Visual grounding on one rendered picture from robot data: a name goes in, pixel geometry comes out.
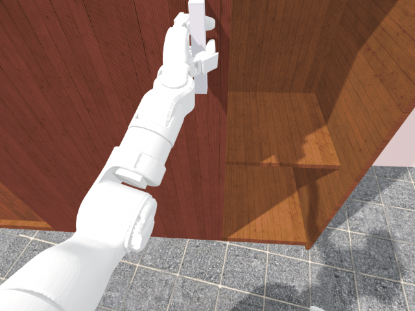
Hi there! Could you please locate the left robot forearm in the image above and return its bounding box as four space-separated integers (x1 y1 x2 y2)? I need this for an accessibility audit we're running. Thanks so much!
76 61 195 228

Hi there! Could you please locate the left robot hand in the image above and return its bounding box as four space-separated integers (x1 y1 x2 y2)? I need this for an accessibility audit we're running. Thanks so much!
163 12 219 77

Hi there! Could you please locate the handle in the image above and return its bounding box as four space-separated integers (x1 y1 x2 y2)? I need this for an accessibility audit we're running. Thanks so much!
188 0 208 94

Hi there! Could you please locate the left robot upper arm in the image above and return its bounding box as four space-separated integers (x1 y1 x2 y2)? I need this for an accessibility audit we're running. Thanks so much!
0 179 157 311

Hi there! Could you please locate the wardrobe door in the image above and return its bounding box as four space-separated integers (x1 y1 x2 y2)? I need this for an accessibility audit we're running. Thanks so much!
0 0 231 241
0 182 44 222

